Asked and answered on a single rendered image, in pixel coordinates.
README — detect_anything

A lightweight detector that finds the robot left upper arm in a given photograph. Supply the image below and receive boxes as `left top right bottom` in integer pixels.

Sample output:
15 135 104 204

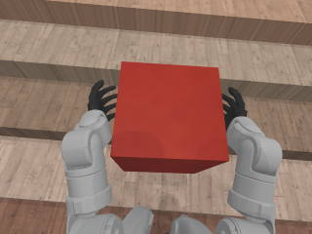
69 214 124 234

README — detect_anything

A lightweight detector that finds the robot right forearm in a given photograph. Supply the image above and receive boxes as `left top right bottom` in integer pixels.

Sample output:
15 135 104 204
226 116 283 234

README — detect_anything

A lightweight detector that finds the robot thigh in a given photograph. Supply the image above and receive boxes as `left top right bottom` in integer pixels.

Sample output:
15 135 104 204
122 206 154 234
171 216 213 234

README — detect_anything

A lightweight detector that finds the robot right upper arm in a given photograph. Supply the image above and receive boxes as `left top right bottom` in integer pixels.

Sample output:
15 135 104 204
215 216 270 234

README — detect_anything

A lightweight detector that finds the right robot hand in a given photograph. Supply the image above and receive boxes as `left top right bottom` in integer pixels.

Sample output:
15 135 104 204
221 87 248 132

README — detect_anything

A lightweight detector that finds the robot left forearm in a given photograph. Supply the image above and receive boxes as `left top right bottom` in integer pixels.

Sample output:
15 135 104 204
60 109 113 234

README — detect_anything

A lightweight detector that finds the left robot hand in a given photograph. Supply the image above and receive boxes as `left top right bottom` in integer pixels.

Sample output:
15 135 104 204
87 80 118 122

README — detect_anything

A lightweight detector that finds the robot right thigh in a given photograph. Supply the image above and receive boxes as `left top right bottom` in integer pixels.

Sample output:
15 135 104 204
171 216 213 234

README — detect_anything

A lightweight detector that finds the robot left thigh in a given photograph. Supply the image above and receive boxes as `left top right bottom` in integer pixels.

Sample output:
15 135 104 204
122 206 154 234

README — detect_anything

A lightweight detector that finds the carton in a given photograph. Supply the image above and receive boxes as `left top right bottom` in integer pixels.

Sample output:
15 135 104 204
110 61 230 174

